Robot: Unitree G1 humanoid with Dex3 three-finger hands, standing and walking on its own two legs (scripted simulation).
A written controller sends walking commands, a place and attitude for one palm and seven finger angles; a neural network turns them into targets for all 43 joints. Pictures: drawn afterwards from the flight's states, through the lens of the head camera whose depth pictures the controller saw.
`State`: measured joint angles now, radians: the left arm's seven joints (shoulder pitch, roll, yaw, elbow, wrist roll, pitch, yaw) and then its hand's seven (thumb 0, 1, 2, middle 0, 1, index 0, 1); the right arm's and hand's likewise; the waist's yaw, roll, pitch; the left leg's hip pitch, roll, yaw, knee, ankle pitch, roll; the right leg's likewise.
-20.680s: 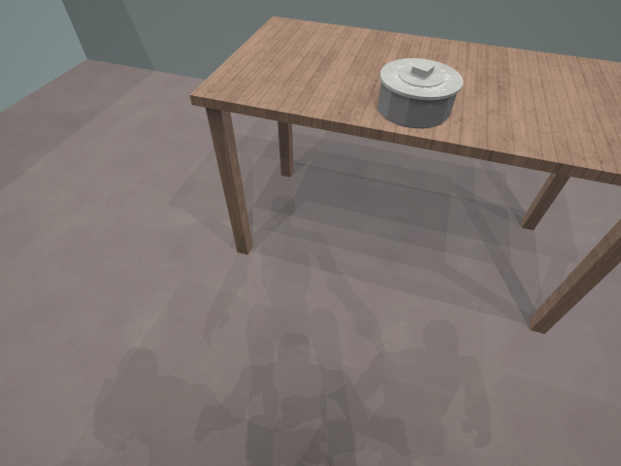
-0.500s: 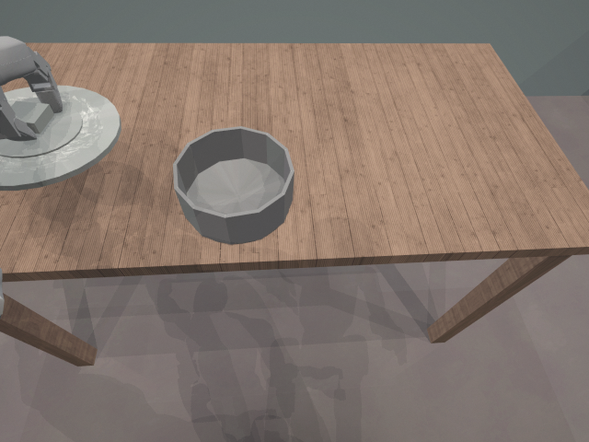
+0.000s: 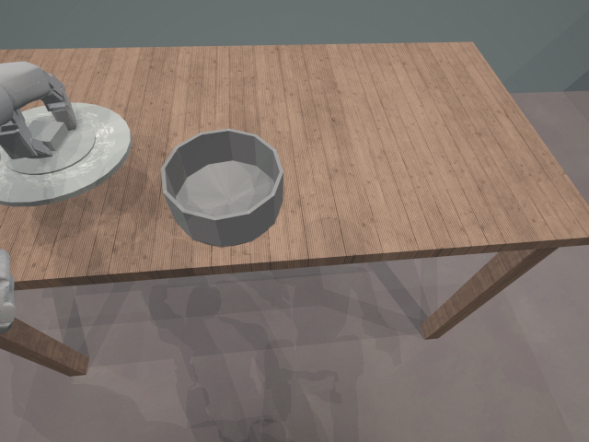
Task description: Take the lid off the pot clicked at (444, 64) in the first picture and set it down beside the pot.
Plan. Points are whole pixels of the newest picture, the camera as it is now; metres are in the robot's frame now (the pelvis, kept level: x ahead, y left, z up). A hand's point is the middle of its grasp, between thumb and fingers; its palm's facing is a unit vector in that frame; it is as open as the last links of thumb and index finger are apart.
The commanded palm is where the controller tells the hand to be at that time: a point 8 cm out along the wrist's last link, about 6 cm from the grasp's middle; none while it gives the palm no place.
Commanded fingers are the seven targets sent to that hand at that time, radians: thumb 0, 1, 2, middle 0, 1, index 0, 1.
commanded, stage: lower the lid onto the table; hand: left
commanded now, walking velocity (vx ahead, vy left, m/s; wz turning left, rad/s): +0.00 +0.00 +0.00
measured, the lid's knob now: (44, 135) +0.49 +0.32 +0.12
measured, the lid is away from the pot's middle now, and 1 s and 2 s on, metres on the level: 0.22 0.23 0.23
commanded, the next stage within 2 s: open the fingers wide in 1.86 s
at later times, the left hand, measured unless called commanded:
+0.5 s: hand (37, 158) +0.46 +0.32 +0.12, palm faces -0.41 -0.11 -0.90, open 7.7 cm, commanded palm +0.49 +0.32 +0.18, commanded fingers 0.00 0.71 0.89 -0.94 -1.08 -0.82 -1.01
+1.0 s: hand (51, 171) +0.46 +0.32 +0.09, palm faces -0.44 -0.12 -0.89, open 7.6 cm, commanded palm +0.49 +0.32 +0.15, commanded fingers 0.00 0.71 0.89 -0.94 -1.08 -0.82 -1.01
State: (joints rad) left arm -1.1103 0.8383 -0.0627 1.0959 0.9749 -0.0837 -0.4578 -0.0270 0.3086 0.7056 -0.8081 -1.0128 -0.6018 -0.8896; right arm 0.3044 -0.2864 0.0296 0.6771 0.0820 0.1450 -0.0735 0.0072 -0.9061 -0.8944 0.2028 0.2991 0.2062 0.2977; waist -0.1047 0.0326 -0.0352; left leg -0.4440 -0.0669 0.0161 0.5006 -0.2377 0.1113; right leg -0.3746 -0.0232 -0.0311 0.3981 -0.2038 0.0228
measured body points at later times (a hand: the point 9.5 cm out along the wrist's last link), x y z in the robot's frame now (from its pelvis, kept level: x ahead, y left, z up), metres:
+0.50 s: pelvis +0.00 +0.00 +0.00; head +0.08 +0.01 +0.44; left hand +0.47 +0.32 +0.17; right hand +0.05 -0.29 -0.12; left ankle +0.00 +0.04 -0.74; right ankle -0.01 -0.16 -0.74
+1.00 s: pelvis +0.00 +0.00 -0.01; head +0.09 +0.01 +0.43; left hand +0.48 +0.33 +0.14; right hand +0.01 -0.29 -0.12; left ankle +0.00 +0.04 -0.74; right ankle -0.01 -0.16 -0.74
